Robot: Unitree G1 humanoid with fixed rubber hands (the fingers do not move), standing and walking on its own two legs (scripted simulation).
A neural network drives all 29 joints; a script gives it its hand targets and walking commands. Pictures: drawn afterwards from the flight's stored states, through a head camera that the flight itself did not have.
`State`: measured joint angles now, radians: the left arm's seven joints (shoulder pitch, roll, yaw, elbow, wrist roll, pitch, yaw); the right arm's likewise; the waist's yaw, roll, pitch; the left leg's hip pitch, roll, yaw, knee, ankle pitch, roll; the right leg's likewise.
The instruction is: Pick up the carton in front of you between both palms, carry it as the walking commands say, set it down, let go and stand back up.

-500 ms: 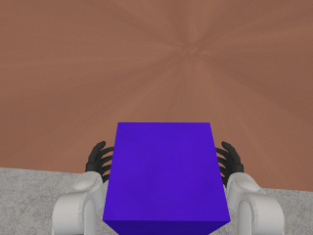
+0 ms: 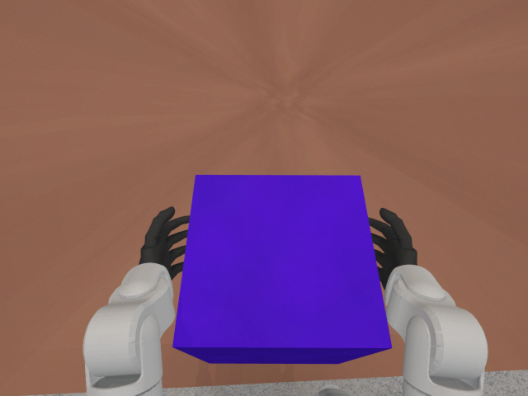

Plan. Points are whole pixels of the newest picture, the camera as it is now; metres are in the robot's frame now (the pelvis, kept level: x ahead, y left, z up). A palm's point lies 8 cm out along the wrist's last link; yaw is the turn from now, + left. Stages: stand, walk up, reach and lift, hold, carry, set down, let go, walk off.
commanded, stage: carry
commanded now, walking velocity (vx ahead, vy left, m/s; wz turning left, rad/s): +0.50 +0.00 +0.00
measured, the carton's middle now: (275, 280) +0.27 +0.00 +0.05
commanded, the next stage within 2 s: none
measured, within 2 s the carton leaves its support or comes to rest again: neither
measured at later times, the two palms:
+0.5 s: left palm (209, 96) +0.68 +0.13 +0.11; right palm (343, 96) +0.71 -0.17 +0.10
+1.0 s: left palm (229, 11) +1.02 +0.10 +0.17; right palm (338, 13) +1.02 -0.20 +0.18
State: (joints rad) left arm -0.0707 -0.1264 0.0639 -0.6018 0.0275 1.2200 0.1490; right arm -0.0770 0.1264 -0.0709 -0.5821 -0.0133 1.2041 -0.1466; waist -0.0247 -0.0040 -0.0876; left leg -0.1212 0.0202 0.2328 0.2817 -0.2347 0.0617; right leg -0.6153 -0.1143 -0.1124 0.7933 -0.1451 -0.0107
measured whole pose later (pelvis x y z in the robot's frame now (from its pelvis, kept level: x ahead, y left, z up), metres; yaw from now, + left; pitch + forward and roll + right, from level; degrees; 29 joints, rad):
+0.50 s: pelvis +0.32 -0.05 -0.01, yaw +2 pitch +6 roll +2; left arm -0.64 -0.11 0.32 -0.19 -0.03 1.11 0.19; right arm -0.65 0.11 -0.31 -0.21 -0.01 1.12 -0.19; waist 0.06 0.00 0.11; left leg -0.81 0.05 0.05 1.17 -0.32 0.05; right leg -0.28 0.00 -0.16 0.47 -0.37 -0.11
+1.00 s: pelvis +0.68 -0.03 +0.02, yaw +0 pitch +5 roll -1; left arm -0.51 -0.13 0.26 -0.33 0.05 1.17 0.16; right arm -0.57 0.09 -0.24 -0.26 0.04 1.17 -0.19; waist -0.07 0.03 -0.01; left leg -0.16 0.02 0.09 0.44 -0.51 0.03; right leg -0.66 -0.01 -0.11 0.72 -0.32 -0.05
